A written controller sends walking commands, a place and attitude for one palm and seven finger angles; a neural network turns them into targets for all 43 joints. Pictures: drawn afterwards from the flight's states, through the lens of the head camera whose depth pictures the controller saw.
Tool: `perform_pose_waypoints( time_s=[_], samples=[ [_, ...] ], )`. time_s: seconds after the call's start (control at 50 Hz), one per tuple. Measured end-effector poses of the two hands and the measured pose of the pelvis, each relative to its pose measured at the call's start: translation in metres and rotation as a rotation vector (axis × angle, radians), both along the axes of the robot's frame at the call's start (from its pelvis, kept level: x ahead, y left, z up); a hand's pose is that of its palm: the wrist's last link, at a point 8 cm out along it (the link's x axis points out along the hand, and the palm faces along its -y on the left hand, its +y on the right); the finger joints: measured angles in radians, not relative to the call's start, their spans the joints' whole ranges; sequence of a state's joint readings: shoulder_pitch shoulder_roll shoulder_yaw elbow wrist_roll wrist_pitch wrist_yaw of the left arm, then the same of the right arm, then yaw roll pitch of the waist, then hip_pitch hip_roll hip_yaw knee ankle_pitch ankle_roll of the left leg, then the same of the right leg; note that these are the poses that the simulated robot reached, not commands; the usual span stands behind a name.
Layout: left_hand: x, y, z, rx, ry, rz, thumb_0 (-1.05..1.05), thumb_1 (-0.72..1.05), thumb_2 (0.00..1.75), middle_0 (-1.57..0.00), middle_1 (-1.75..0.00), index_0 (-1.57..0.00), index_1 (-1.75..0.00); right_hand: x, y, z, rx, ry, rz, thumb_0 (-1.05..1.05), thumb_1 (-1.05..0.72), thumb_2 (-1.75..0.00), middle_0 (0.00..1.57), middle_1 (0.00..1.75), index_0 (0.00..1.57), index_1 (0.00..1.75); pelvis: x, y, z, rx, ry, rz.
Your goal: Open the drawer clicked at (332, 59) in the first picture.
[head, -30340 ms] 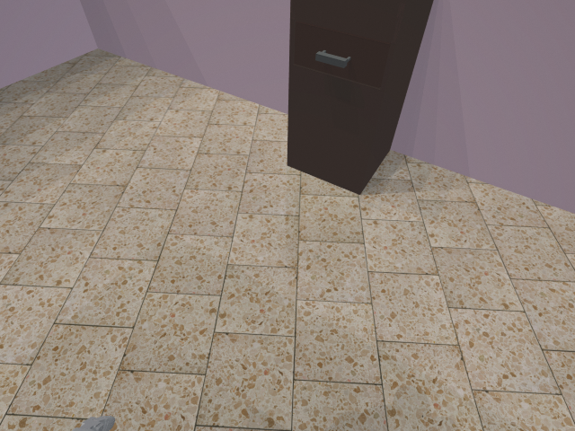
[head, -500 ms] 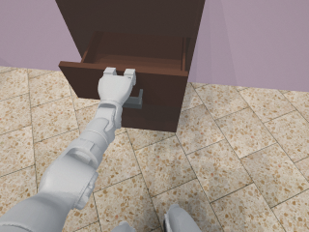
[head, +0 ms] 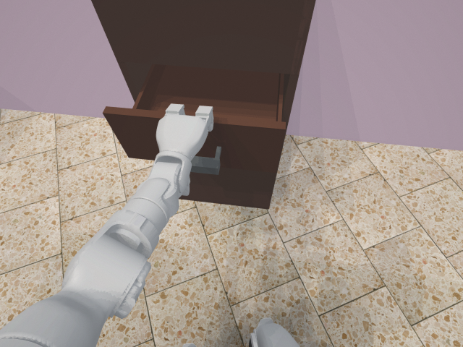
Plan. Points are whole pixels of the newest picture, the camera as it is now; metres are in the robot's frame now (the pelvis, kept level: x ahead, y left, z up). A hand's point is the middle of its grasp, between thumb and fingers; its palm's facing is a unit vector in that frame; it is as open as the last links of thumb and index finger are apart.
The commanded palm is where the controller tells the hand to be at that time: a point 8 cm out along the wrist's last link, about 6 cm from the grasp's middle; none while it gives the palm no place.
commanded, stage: lift the hand off the handle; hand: left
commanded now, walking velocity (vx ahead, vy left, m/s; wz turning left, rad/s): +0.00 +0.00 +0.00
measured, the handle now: (193, 156) +0.52 +0.04 -0.06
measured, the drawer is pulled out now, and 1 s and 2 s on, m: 0.16 0.16 0.16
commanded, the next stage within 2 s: draw the hand back to the body in 0.78 s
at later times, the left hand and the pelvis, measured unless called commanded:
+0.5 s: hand (189, 130) +0.49 +0.04 +0.06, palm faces +0.01 -0.03 -1.00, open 13.8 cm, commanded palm +0.46 +0.05 +0.12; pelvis +0.01 +0.00 +0.02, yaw -1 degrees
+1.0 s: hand (177, 130) +0.48 +0.05 +0.08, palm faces +0.02 -0.05 -1.00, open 13.8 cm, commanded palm +0.43 +0.08 +0.15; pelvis +0.01 +0.00 +0.03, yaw -1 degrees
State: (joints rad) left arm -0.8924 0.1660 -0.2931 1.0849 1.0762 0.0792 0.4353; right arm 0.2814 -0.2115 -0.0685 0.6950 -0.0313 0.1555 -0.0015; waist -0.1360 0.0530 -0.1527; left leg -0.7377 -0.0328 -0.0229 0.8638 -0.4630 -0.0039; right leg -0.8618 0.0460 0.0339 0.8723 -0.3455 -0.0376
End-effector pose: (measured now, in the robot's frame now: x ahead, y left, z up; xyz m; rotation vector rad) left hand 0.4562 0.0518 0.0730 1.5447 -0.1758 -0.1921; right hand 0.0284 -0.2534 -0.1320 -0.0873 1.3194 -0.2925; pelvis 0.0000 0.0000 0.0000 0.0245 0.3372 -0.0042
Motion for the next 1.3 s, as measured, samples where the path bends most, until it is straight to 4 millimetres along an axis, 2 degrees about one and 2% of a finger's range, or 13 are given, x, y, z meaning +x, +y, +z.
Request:
perform_pose_waypoints(
  time_s=[0.22,0.46,0.62,0.74,0.9,1.0,1.08,1.16,1.3],
  samples=[
    [0.011,-0.001,0.026,0.008,-0.027,0.027,0.0,-0.49,0.3,-0.34,-1.21,-0.34,-1.21,0.001,0.0,0.009,0.004,-0.008,-0.01,0.01,-0.91,-0.9,0.2,0.3,0.2,0.3,0.002,0.0,0.009,0.001,-0.021,-0.008],
    [0.013,-0.009,0.037,-0.005,-0.009,-0.018,0.0,-0.49,0.3,-0.32,-1.2,-0.32,-1.2,0.006,-0.005,0.019,-0.011,-0.024,-0.016,0.01,-0.91,-0.9,0.2,0.3,0.2,0.3,0.008,0.0,0.016,0.001,-0.038,-0.016],
    [0.013,-0.001,0.053,-0.002,-0.03,0.016,0.0,-0.49,0.3,-0.32,-1.2,-0.32,-1.2,0.018,-0.002,0.021,0.01,-0.034,-0.011,0.01,-0.91,-0.9,0.2,0.3,0.2,0.3,0.012,-0.001,0.021,0.0,-0.06,-0.02],
    [0.006,0.001,0.062,-0.003,0.001,0.003,0.0,-0.49,0.3,-0.32,-1.2,-0.32,-1.2,0.034,0.0,0.026,0.023,-0.066,0.012,0.01,-0.91,-0.9,0.2,0.3,0.2,0.3,0.014,-0.001,0.026,-0.002,-0.089,-0.011],
    [-0.002,-0.003,0.06,-0.015,-0.005,-0.039,0.0,-0.49,0.3,-0.32,-1.2,-0.32,-1.2,0.051,-0.001,0.031,0.01,-0.126,0.048,0.01,-0.91,-0.9,0.2,0.3,0.2,0.3,0.01,-0.002,0.026,0.0,-0.099,-0.007],
    [-0.002,0.01,0.061,-0.034,-0.029,0.001,0.0,-0.49,0.3,-0.32,-1.2,-0.32,-1.2,0.052,-0.001,0.032,0.003,-0.138,0.037,0.01,-0.91,-0.9,0.2,0.3,0.2,0.3,0.009,-0.001,0.027,0.003,-0.098,-0.026],
    [-0.013,0.032,0.063,-0.021,-0.024,0.043,0.0,-0.49,0.3,-0.32,-1.2,-0.32,-1.2,0.053,0.0,0.033,0.02,-0.139,0.029,0.01,-0.91,-0.9,0.2,0.3,0.2,0.3,0.013,-0.001,0.03,0.001,-0.117,-0.033],
    [-0.036,0.051,0.065,-0.031,0.001,0.049,0.0,-0.49,0.3,-0.32,-1.2,-0.32,-1.2,0.063,0.002,0.037,0.034,-0.155,0.045,0.01,-0.91,-0.9,0.2,0.3,0.2,0.3,0.015,0.0,0.033,-0.003,-0.152,-0.027],
    [-0.083,0.075,0.075,-0.058,-0.02,0.004,0.0,-0.49,0.3,-0.32,-1.2,-0.32,-1.2,0.108,0.011,0.052,0.034,-0.272,0.126,0.01,-0.91,-0.9,0.2,0.3,0.2,0.3,0.014,0.003,0.037,-0.008,-0.211,-0.015]
  ],
)
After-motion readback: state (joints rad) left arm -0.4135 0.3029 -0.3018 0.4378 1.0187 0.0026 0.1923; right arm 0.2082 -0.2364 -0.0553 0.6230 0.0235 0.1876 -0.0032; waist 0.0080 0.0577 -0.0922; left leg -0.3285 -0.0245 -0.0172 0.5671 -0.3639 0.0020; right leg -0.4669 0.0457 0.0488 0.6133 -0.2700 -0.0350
